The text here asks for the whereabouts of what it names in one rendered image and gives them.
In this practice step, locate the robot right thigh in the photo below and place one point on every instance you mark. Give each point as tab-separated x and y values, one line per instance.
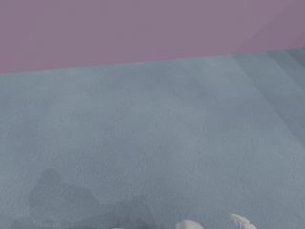
188	224

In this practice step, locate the robot right hand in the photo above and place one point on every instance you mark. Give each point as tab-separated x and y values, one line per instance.
241	222

